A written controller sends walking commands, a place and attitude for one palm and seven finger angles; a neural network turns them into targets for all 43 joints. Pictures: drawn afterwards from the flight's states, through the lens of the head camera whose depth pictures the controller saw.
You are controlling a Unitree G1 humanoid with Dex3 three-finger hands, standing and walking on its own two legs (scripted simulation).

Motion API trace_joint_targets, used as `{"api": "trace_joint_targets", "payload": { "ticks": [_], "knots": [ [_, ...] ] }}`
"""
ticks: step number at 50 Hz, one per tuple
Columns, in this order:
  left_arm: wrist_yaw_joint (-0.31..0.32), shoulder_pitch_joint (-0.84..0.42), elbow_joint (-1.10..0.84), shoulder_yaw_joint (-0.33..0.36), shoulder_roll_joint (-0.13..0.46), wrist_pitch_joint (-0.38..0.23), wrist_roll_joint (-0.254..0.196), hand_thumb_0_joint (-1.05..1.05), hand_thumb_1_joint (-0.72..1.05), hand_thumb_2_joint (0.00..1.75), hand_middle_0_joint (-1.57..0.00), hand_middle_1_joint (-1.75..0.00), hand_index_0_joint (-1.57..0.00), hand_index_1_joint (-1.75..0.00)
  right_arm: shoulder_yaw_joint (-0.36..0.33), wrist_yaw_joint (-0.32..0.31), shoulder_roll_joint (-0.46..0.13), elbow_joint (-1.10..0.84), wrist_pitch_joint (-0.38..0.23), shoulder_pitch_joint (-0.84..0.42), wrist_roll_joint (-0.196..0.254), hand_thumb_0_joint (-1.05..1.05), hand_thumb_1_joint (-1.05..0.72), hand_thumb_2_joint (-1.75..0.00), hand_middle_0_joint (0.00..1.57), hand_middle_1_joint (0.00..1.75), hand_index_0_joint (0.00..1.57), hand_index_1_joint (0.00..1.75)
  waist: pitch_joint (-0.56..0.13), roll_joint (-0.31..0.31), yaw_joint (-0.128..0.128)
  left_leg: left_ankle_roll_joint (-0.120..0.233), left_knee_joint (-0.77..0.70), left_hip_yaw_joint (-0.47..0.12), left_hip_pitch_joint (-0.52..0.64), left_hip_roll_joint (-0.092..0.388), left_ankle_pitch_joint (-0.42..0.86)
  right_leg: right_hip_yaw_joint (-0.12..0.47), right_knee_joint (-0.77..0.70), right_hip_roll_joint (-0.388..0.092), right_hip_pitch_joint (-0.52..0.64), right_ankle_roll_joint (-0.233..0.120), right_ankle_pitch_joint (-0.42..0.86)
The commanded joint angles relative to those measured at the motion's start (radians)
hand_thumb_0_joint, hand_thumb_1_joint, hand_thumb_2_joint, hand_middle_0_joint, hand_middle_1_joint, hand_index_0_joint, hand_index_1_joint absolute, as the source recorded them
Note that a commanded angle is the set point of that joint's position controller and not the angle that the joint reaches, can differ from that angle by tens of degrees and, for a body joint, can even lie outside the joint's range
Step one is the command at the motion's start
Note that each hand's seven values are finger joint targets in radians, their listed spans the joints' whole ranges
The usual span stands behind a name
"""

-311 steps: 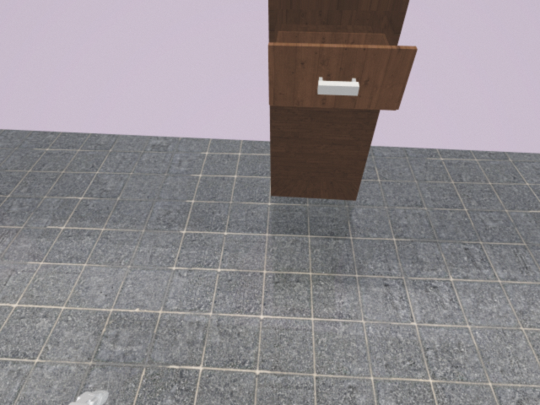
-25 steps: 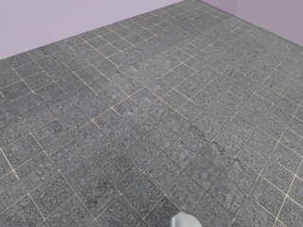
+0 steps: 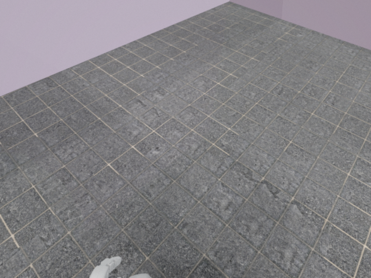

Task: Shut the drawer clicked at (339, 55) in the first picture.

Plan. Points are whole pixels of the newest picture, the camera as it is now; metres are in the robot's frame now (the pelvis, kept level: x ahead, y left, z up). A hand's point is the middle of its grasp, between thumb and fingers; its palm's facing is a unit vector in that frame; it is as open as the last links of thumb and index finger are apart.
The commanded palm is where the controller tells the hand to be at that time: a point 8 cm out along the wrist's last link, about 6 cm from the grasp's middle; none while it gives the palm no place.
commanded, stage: turn to face it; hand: left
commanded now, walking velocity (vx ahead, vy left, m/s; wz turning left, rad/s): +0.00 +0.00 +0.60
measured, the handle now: out of the picture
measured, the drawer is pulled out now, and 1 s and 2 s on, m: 0.28 0.28 0.28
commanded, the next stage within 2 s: none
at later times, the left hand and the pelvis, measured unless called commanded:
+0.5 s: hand out of the picture +0.03 +0.23 -0.15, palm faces +0.30 -0.91 -0.28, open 7.4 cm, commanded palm none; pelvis +0.00 +0.00 +0.01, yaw +16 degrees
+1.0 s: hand out of the picture -0.09 +0.13 -0.15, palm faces +0.60 -0.75 -0.27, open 7.4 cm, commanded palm none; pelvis +0.00 -0.05 +0.01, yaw +36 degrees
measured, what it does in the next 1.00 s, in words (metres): steps on the spot, turning left: left foot, then right foot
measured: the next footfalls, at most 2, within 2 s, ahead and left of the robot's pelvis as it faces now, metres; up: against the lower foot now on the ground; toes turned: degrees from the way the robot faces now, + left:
left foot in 0.10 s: +0.06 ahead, +0.12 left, +0.00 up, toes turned +13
right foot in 0.58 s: +0.08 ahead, -0.13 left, +0.00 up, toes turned +18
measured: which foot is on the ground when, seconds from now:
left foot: up 0.00-0.08, down 0.10-0.58, up 0.60-1.00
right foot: down 0.00-0.10, up 0.12-0.56, down 0.58-1.00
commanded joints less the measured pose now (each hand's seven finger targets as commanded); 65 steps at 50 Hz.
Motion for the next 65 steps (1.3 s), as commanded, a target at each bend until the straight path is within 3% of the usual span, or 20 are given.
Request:
{"api": "trace_joint_targets", "payload": {
  "ticks": [1, 3, 4, 5, 6, 11, 21, 27, 28, 29, 30, 34, 36, 44, 51, 52, 53, 54, 59, 65],
  "knots": [
    [0.018, 0.066, -0.054, 0.079, 0.216, -0.002, 0.002, 0.0, 0.9, 0.9, -0.2, -0.3, -0.2, -0.3, -0.022, 0.008, -0.068, -0.081, -0.021, 0.029, -0.006, 0.0, -0.9, -0.9, 0.2, 0.3, 0.2, 0.3, -0.051, -0.169, 0.046, 0.009, -0.17, 0.034, 0.052, -0.009, 0.094, 0.113, -0.12, -0.28, 0.012, -0.088, 0.317],
    [0.013, 0.082, -0.067, 0.083, 0.199, 0.008, -0.007, 0.0, 0.9, 0.9, -0.2, -0.3, -0.2, -0.3, -0.036, 0.011, -0.106, -0.085, -0.028, 0.074, -0.011, 0.0, -0.9, -0.9, 0.2, 0.3, 0.2, 0.3, -0.081, -0.05, 0.017, 0.028, -0.362, 0.018, 0.204, -0.009, 0.269, 0.064, 0.031, -0.24, -0.071, -0.023, 0.183],
    [0.009, 0.094, -0.091, 0.079, 0.149, 0.018, -0.011, 0.0, 0.9, 0.9, -0.2, -0.3, -0.2, -0.3, -0.054, 0.01, -0.192, -0.095, -0.037, 0.123, -0.015, 0.0, -0.9, -0.9, 0.2, 0.3, 0.2, 0.3, -0.093, 0.24, -0.004, 0.109, -0.498, -0.279, 0.271, 0.168, 0.469, 0.023, 0.246, -0.124, -0.228, 0.049, -0.099],
    [0.008, 0.052, -0.141, 0.069, 0.109, 0.021, -0.012, 0.0, 0.9, 0.9, -0.2, -0.3, -0.2, -0.3, -0.071, 0.002, -0.272, -0.101, -0.039, 0.172, -0.024, 0.0, -0.9, -0.9, 0.2, 0.3, 0.2, 0.3, -0.082, 0.381, -0.036, 0.238, -0.608, -0.538, 0.279, 0.36, 0.671, 0.07, 0.495, -0.019, -0.362, 0.094, -0.397],
    [0.01, 0.032, -0.141, 0.068, 0.132, 0.028, 0.0, 0.0, 0.9, 0.9, -0.2, -0.3, -0.2, -0.3, -0.071, -0.01, -0.277, -0.087, -0.041, 0.17, -0.022, 0.0, -0.9, -0.9, 0.2, 0.3, 0.2, 0.3, -0.124, 0.276, -0.035, 0.253, -0.618, -0.546, 0.277, 0.345, 0.528, 0.192, 0.633, -0.021, -0.382, 0.076, -0.333],
    [-0.009, 0.1, -0.075, 0.083, 0.158, 0.02, -0.004, 0.0, 0.9, 0.9, -0.2, -0.3, -0.2, -0.3, -0.045, -0.024, -0.22, -0.146, -0.063, -0.022, -0.011, 0.0, -0.9, -0.9, 0.2, 0.3, 0.2, 0.3, -0.13, 0.11, 0.044, 0.187, -0.588, -0.298, 0.292, 0.162, 0.578, 0.24, 0.659, -0.03, -0.379, 0.105, -0.048],
    [-0.003, 0.068, -0.11, 0.072, 0.18, 0.029, -0.012, 0.0, 0.9, 0.9, -0.2, -0.3, -0.2, -0.3, -0.068, -0.006, -0.278, -0.154, -0.033, -0.044, -0.013, 0.0, -0.9, -0.9, 0.2, 0.3, 0.2, 0.3, -0.091, 0.154, 0.017, 0.229, -0.61, -0.406, 0.243, 0.131, 0.359, 0.231, 0.366, 0.019, -0.266, 0.112, -0.118],
    [0.004, 0.216, -0.102, 0.074, 0.19, 0.011, -0.019, 0.0, 0.9, 0.9, -0.2, -0.3, -0.2, -0.3, -0.081, 0.004, -0.284, -0.199, -0.014, -0.137, -0.011, 0.0, -0.9, -0.9, 0.2, 0.3, 0.2, 0.3, -0.102, 0.152, 0.085, 0.177, -0.529, -0.447, 0.024, 0.052, 0.253, 0.199, -0.027, 0.069, 0.07, 0.079, 0.009],
    [0.009, 0.268, -0.098, 0.084, 0.23, 0.002, -0.011, 0.0, 0.9, 0.9, -0.2, -0.3, -0.2, -0.3, -0.078, 0.009, -0.243, -0.213, -0.012, -0.139, -0.004, 0.0, -0.9, -0.9, 0.2, 0.3, 0.2, 0.3, -0.113, 0.044, 0.11, 0.124, -0.413, -0.394, -0.086, -0.013, 0.166, 0.27, -0.204, -0.015, 0.194, 0.053, 0.008],
    [0.019, 0.261, -0.119, 0.103, 0.346, -0.012, 0.009, 0.0, 0.9, 0.9, -0.2, -0.3, -0.2, -0.3, -0.064, 0.012, -0.157, -0.234, -0.01, -0.112, 0.003, 0.0, -0.9, -0.9, 0.2, 0.3, 0.2, 0.3, -0.099, -0.291, 0.109, 0.022, -0.115, -0.186, -0.272, -0.172, -0.032, 0.632, -0.37, -0.323, 0.255, -0.054, -0.126],
    [0.018, 0.201, -0.147, 0.091, 0.365, 0.0, -0.003, 0.0, 0.9, 0.9, -0.2, -0.3, -0.2, -0.3, -0.071, 0.012, -0.2, -0.249, -0.013, -0.139, -0.015, 0.0, -0.9, -0.9, 0.2, 0.3, 0.2, 0.3, -0.062, -0.26, 0.098, 0.026, 0.088, -0.178, -0.236, -0.136, -0.115, 0.636, -0.374, -0.432, 0.057, -0.112, -0.125],
    [0.011, 0.061, -0.168, 0.059, 0.225, -0.018, -0.005, 0.0, 0.9, 0.9, -0.2, -0.3, -0.2, -0.3, -0.07, 0.032, -0.193, -0.177, 0.003, -0.092, -0.016, 0.0, -0.9, -0.9, 0.2, 0.3, 0.2, 0.3, 0.021, -0.167, 0.013, 0.003, 0.312, -0.144, -0.196, -0.072, 0.108, 0.317, -0.279, -0.227, -0.026, -0.056, 0.154],
    [0.012, 0.117, -0.153, 0.058, 0.226, -0.024, -0.005, 0.0, 0.9, 0.9, -0.2, -0.3, -0.2, -0.3, -0.062, 0.032, -0.186, -0.169, 0.006, -0.106, -0.013, 0.0, -0.9, -0.9, 0.2, 0.3, 0.2, 0.3, -0.009, -0.163, 0.039, -0.015, 0.302, -0.117, -0.192, -0.064, 0.12, 0.258, -0.245, -0.228, 0.054, -0.069, 0.285],
    [0.011, 0.25, -0.094, 0.07, 0.272, -0.014, 0.006, 0.0, 0.9, 0.9, -0.2, -0.3, -0.2, -0.3, -0.038, 0.033, -0.16, -0.2, 0.005, -0.253, -0.006, 0.0, -0.9, -0.9, 0.2, 0.3, 0.2, 0.3, -0.041, -0.194, 0.117, -0.02, 0.019, -0.042, -0.126, -0.054, 0.019, 0.194, -0.192, -0.291, 0.188, -0.105, 0.479],
    [0.002, 0.227, -0.08, 0.089, 0.305, 0.003, -0.003, 0.0, 0.9, 0.9, -0.2, -0.3, -0.2, -0.3, -0.031, 0.027, -0.183, -0.197, -0.022, -0.164, -0.005, 0.0, -0.9, -0.9, 0.2, 0.3, 0.2, 0.3, -0.133, -0.196, 0.075, 0.03, -0.433, 0.031, 0.17, -0.083, 0.196, 0.063, 0.026, -0.278, 0.155, -0.028, 0.535],
    [-0.002, 0.228, -0.091, 0.089, 0.286, 0.004, -0.01, 0.0, 0.9, 0.9, -0.2, -0.3, -0.2, -0.3, -0.049, 0.025, -0.243, -0.184, -0.032, -0.095, -0.009, 0.0, -0.9, -0.9, 0.2, 0.3, 0.2, 0.3, -0.191, -0.072, 0.033, 0.07, -0.522, -0.057, 0.381, -0.013, 0.404, 0.032, 0.2, -0.248, 0.007, 0.025, 0.425],
    [-0.013, 0.201, -0.14, 0.077, 0.222, 0.003, -0.016, 0.0, 0.9, 0.9, -0.2, -0.3, -0.2, -0.3, -0.079, 0.017, -0.364, -0.177, -0.04, -0.015, -0.012, 0.0, -0.9, -0.9, 0.2, 0.3, 0.2, 0.3, -0.219, 0.263, -0.014, 0.211, -0.507, -0.418, 0.579, 0.262, 0.859, 0.013, 0.432, -0.099, -0.318, 0.109, -0.173],
    [-0.005, 0.108, -0.182, 0.059, 0.22, 0.012, -0.005, 0.0, 0.9, 0.9, -0.2, -0.3, -0.2, -0.3, -0.082, 0.012, -0.397, -0.148, -0.03, 0.058, 0.002, 0.0, -0.9, -0.9, 0.2, 0.3, 0.2, 0.3, -0.192, 0.227, -0.042, 0.284, -0.497, -0.435, 0.551, 0.341, 1.063, 0.113, 0.56, -0.069, -0.394, 0.115, -0.366],
    [-0.01, 0.127, -0.117, 0.074, 0.225, 0.024, -0.01, 0.0, 0.9, 0.9, -0.2, -0.3, -0.2, -0.3, -0.047, -0.009, -0.283, -0.192, -0.041, -0.14, -0.006, 0.0, -0.9, -0.9, 0.2, 0.3, 0.2, 0.3, -0.088, 0.146, 0.052, 0.215, -0.536, -0.281, 0.304, 0.135, 0.772, 0.22, 0.622, -0.05, -0.321, 0.119, -0.114],
    [-0.007, 0.078, -0.151, 0.069, 0.208, 0.029, -0.011, 0.0, 0.9, 0.9, -0.2, -0.3, -0.2, -0.3, -0.059, -0.002, -0.291, -0.186, -0.033, -0.113, -0.011, 0.0, -0.9, -0.9, 0.2, 0.3, 0.2, 0.3, -0.062, 0.14, 0.035, 0.232, -0.581, -0.37, 0.251, 0.118, 0.525, 0.226, 0.431, -0.005, -0.272, 0.12, -0.111]
  ]
}}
